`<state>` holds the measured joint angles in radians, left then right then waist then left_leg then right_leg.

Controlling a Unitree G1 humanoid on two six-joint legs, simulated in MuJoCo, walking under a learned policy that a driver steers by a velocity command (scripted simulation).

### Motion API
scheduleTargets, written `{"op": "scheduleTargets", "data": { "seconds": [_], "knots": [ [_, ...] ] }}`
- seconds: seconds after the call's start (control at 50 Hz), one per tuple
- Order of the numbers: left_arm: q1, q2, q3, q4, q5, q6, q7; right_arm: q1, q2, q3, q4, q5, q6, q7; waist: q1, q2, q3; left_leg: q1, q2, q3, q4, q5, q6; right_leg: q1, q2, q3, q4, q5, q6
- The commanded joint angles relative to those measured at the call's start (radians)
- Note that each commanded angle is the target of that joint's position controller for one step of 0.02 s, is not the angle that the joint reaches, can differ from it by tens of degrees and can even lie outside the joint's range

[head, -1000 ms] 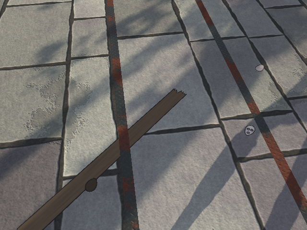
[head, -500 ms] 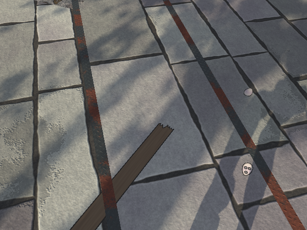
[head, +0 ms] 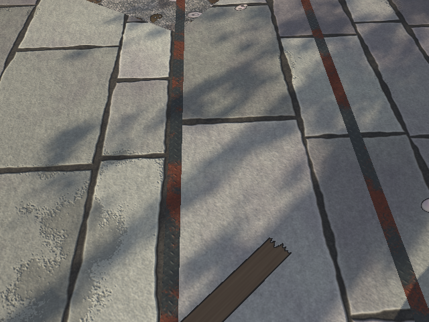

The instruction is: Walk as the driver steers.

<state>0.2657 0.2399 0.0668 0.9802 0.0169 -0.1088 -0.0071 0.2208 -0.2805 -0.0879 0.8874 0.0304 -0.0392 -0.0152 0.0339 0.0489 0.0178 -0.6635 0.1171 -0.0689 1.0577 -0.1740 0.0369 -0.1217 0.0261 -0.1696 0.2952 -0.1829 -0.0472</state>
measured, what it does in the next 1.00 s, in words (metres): walks ahead, turning left: left foot, then right foot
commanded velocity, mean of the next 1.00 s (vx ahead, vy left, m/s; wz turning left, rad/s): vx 0.50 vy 0.00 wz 0.40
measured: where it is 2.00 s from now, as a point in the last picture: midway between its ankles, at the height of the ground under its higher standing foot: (177, 246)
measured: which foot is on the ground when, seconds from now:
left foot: up 0.00-0.26, down 0.28-0.80, up 0.82-1.00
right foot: down 0.00-0.30, up 0.32-0.76, down 0.78-1.00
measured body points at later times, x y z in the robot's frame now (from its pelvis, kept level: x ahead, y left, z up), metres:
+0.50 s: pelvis +0.27 +0.08 +0.00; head +0.30 +0.10 +0.45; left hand +0.36 +0.39 -0.11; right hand +0.43 -0.16 -0.12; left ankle +0.28 +0.14 -0.75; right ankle +0.36 -0.09 -0.67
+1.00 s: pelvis +0.57 +0.11 +0.00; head +0.60 +0.11 +0.45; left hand +0.52 +0.38 -0.12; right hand +0.79 -0.09 -0.12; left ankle +0.51 +0.24 -0.67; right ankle +0.62 +0.03 -0.75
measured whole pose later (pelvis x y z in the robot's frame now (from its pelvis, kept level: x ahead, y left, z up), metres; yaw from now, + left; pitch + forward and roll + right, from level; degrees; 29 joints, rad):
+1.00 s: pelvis +0.57 +0.11 +0.00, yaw +24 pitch +1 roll -1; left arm 0.28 0.25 0.05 0.87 0.00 -0.10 -0.03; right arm 0.25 -0.28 -0.06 0.76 0.01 -0.06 -0.01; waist 0.03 0.04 0.02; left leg -0.54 0.06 -0.05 1.08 -0.31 0.03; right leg -0.23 0.06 -0.04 0.36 -0.16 -0.06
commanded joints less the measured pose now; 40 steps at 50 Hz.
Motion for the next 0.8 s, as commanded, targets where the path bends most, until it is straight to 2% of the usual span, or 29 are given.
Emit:
{"op": "scheduleTargets", "data": {
  "seconds": [0.02, 0.06, 0.1, 0.14, 0.18, 0.22, 0.24, 0.26, 0.28, 0.3, 0.32, 0.34, 0.36, 0.38, 0.4, 0.42, 0.46, 0.5, 0.52, 0.58, 0.62, 0.68, 0.74, 0.76, 0.78, 0.8],
  "knots": [
    [-0.064, 0.138, 0.026, -0.060, 0.002, -0.014, 0.018, 0.012, -0.022, -0.007, -0.055, -0.007, -0.002, 0.010, -0.035, -0.101, 0.027, -0.034, 0.029, -0.030, -0.122, 0.159, -0.009, -0.016, -0.274, 0.103, -0.183, 0.225, -0.121],
    [-0.051, 0.151, 0.029, -0.061, -0.002, -0.008, 0.026, -0.058, -0.011, 0.000, -0.080, -0.009, -0.007, 0.025, -0.013, -0.091, 0.043, -0.016, 0.019, 0.019, -0.237, 0.229, -0.008, 0.000, -0.265, 0.049, -0.191, 0.237, -0.109],
    [-0.010, 0.167, 0.033, -0.052, -0.010, 0.000, 0.031, -0.136, 0.000, 0.009, -0.113, -0.012, -0.008, 0.038, 0.018, -0.074, 0.068, -0.030, 0.012, 0.057, -0.314, 0.244, -0.001, 0.053, -0.283, 0.020, -0.188, 0.250, -0.108],
    [0.030, 0.177, 0.038, -0.041, -0.018, 0.015, 0.033, -0.194, 0.003, 0.015, -0.146, -0.010, -0.007, 0.051, 0.038, -0.068, 0.088, -0.064, 0.003, 0.081, -0.368, 0.214, 0.011, 0.139, -0.305, -0.002, -0.159, 0.291, -0.105],
    [0.048, 0.188, 0.043, -0.036, -0.026, 0.032, 0.032, -0.226, -0.004, 0.015, -0.179, -0.008, -0.006, 0.065, 0.037, -0.078, 0.092, -0.070, -0.015, 0.111, -0.402, 0.143, 0.030, 0.214, -0.327, -0.023, -0.107, 0.390, -0.094],
    [0.025, 0.215, 0.051, -0.048, -0.033, 0.045, 0.036, -0.203, -0.032, 0.002, -0.198, -0.007, -0.002, 0.074, -0.001, -0.112, 0.050, 0.026, -0.069, 0.166, -0.415, 0.048, 0.063, 0.248, -0.331, -0.054, -0.002, 0.688, -0.073],
    [0.013, 0.231, 0.056, -0.055, -0.037, 0.052, 0.039, -0.155, -0.055, -0.010, -0.197, -0.006, 0.001, 0.075, -0.037, -0.135, 0.009, 0.108, -0.107, 0.194, -0.408, -0.005, 0.084, 0.254, -0.329, -0.065, 0.090, 0.852, -0.063],
    [-0.003, 0.242, 0.058, -0.061, -0.039, 0.061, 0.040, -0.051, -0.093, -0.031, -0.178, -0.001, 0.003, 0.074, -0.099, -0.142, -0.049, 0.245, -0.149, 0.212, -0.426, -0.028, 0.111, 0.233, -0.315, -0.076, 0.244, 0.947, -0.049],
    [-0.022, 0.237, 0.054, -0.070, -0.042, 0.063, 0.041, 0.114, -0.152, -0.065, -0.137, 0.000, 0.004, 0.062, -0.188, -0.114, -0.133, 0.498, -0.185, 0.194, -0.507, 0.042, 0.152, 0.124, -0.274, -0.094, 0.470, 0.862, -0.013],
    [0.001, 0.168, 0.031, -0.096, -0.009, 0.051, 0.037, 0.226, -0.251, -0.093, -0.111, -0.001, 0.014, 0.037, -0.196, 0.063, -0.216, 0.789, -0.002, -0.099, -0.519, 0.063, 0.215, -0.164, -0.208, -0.091, 0.800, 0.326, 0.034],
    [0.060, 0.058, -0.005, -0.153, -0.009, 0.011, 0.020, 0.170, -0.307, -0.092, -0.142, -0.005, -0.001, 0.041, -0.085, 0.231, -0.334, 1.053, 0.214, -0.711, -0.697, -0.129, 0.423, -0.554, 0.020, 0.096, 1.110, -0.408, 0.079],
    [-0.070, 0.150, 0.013, -0.172, -0.049, -0.030, 0.004, 0.197, -0.211, -0.062, -0.149, -0.015, -0.013, 0.049, -0.158, 0.078, -0.336, 1.058, 0.214, -0.715, -0.782, -0.142, 0.373, -0.667, -0.026, 0.265, 1.148, -0.377, 0.048],
    [-0.128, 0.162, 0.016, -0.195, -0.072, -0.048, -0.002, 0.160, -0.167, -0.050, -0.146, -0.019, -0.025, 0.048, -0.145, 0.047, -0.213, 0.956, 0.185, -0.563, -0.778, -0.072, 0.331, -0.714, -0.068, 0.256, 1.098, -0.290, 0.020],
    [-0.124, 0.151, 0.016, -0.182, -0.056, -0.052, 0.005, 0.087, -0.138, -0.041, -0.159, -0.015, -0.033, 0.049, -0.092, -0.055, -0.132, 0.797, 0.138, -0.439, -0.778, 0.036, 0.295, -0.660, -0.115, 0.256, 1.002, -0.214, 0.016],
    [-0.113, 0.164, 0.026, -0.170, -0.031, -0.044, 0.011, 0.025, -0.106, -0.031, -0.174, -0.016, -0.036, 0.046, -0.055, -0.058, -0.096, 0.673, 0.102, -0.351, -0.787, 0.131, 0.272, -0.586, -0.144, 0.255, 0.914, -0.174, 0.024],
    [-0.091, 0.168, 0.032, -0.167, -0.025, -0.029, 0.010, -0.003, -0.094, -0.023, -0.189, -0.025, -0.037, 0.041, -0.027, -0.039, -0.084, 0.592, 0.080, -0.313, -0.808, 0.182, 0.265, -0.519, -0.160, 0.261, 0.877, -0.147, 0.034],
    [-0.088, 0.146, 0.032, -0.176, -0.012, -0.004, 0.011, 0.003, -0.114, -0.026, -0.191, -0.020, -0.040, 0.030, -0.009, -0.038, -0.067, 0.509, 0.059, -0.266, -0.835, 0.255, 0.269, -0.483, -0.157, 0.242, 0.790, -0.115, 0.068],
    [-0.151, 0.124, 0.025, -0.203, -0.002, 0.007, 0.016, 0.035, -0.145, -0.034, -0.187, -0.017, -0.041, 0.014, -0.021, -0.033, -0.039, 0.464, 0.036, -0.218, -0.849, 0.286, 0.263, -0.502, -0.139, 0.225, 0.668, -0.023, 0.100],
    [-0.194, 0.117, 0.021, -0.217, -0.001, 0.008, 0.017, 0.051, -0.152, -0.036, -0.184, -0.016, -0.039, 0.008, -0.035, -0.025, -0.027, 0.452, 0.020, -0.201, -0.849, 0.274, 0.251, -0.507, -0.128, 0.222, 0.590, 0.042, 0.110],
    [-0.277, 0.086, 0.005, -0.235, -0.008, 0.001, 0.004, 0.083, -0.136, -0.030, -0.172, -0.015, -0.033, 0.000, -0.078, 0.020, -0.016, 0.428, -0.028, -0.128, -0.842, 0.192, 0.196, -0.437, -0.089, 0.201, 0.352, 0.258, 0.107],
    [-0.326, 0.085, -0.001, -0.251, -0.017, -0.005, -0.007, 0.125, -0.132, -0.027, -0.149, -0.016, -0.034, 0.003, -0.109, 0.036, -0.005, 0.433, -0.011, -0.140, -0.844, 0.131, 0.182, -0.396, -0.074, 0.193, 0.284, 0.340, 0.097],
    [-0.367, 0.118, 0.003, -0.275, -0.022, -0.016, -0.020, 0.165, -0.129, -0.025, -0.122, -0.013, -0.032, 0.004, -0.124, 0.044, 0.013, 0.551, 0.042, -0.191, -0.785, 0.134, 0.178, -0.441, -0.072, 0.209, 0.222, 0.283, 0.063],
    [-0.330, 0.148, 0.011, -0.276, -0.023, -0.029, -0.029, 0.172, -0.143, -0.029, -0.111, -0.017, -0.020, -0.004, -0.094, 0.074, 0.013, 0.651, 0.090, -0.236, -0.717, 0.257, 0.160, -0.418, -0.060, 0.197, 0.187, 0.150, 0.017],
    [-0.263, 0.164, 0.020, -0.259, -0.021, -0.033, -0.028, 0.152, -0.145, -0.028, -0.116, -0.017, -0.016, -0.005, -0.053, 0.081, -0.014, 0.659, 0.073, -0.223, -0.654, 0.393, 0.144, -0.330, -0.037, 0.171, 0.159, 0.133, -0.006],
    [-0.142, 0.197, 0.038, -0.224, -0.014, -0.036, -0.024, 0.138, -0.126, -0.020, -0.124, -0.020, -0.013, -0.003, 0.005, 0.063, -0.098, 0.635, 0.018, -0.181, -0.511, 0.511, 0.120, -0.153, -0.038, 0.169, 0.156, 0.163, -0.040],
    [0.030, 0.247, 0.050, -0.201, -0.002, -0.036, -0.020, 0.130, -0.092, -0.002, -0.147, -0.033, -0.013, -0.003, 0.075, -0.018, -0.247, 0.487, -0.046, -0.125, -0.243, 0.357, 0.083, 0.123, -0.184, 0.329, 0.193, 0.184, -0.107]
  ]
}}
Keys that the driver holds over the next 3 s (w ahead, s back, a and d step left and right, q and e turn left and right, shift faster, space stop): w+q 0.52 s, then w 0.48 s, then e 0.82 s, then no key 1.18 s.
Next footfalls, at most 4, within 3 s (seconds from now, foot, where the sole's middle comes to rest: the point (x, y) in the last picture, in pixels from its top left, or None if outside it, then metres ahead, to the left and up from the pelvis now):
0.28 left None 0.31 0.15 -0.78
0.78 right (221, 274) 0.66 0.05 -0.78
1.26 left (139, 235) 0.80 0.35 -0.78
1.66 right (214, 239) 0.79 0.08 -0.78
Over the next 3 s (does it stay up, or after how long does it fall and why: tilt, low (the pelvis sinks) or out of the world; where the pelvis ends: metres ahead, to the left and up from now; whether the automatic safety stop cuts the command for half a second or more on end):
stays up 0.76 0.21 -0.01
